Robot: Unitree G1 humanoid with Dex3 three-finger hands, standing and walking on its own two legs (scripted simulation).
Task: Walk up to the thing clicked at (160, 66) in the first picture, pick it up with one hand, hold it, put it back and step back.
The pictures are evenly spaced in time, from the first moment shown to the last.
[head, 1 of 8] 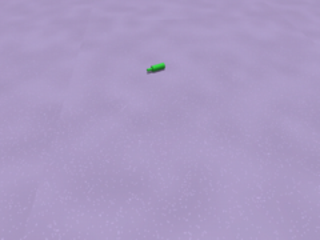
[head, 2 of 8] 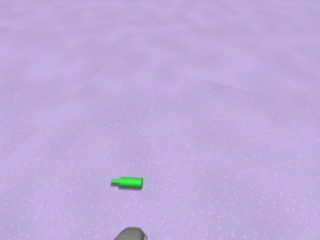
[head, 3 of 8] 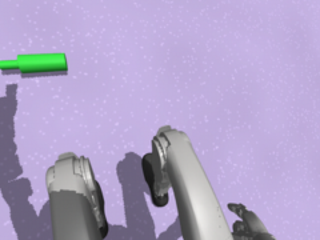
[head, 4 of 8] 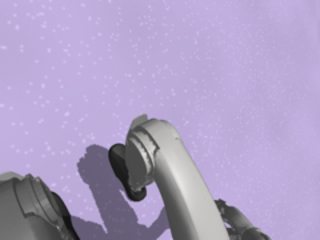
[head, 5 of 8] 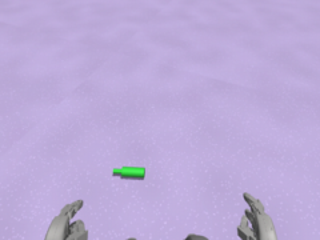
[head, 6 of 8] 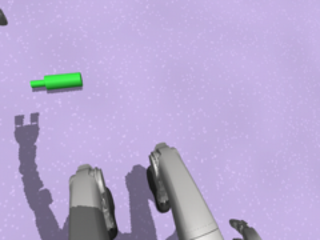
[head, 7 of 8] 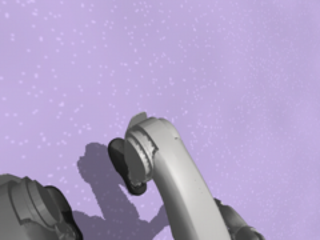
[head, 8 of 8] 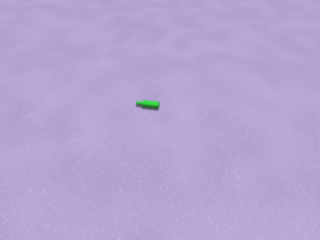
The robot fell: no
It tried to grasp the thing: yes
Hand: left
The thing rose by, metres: 0.00
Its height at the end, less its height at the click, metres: +0.00
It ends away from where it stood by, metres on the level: 0.07
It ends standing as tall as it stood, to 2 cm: yes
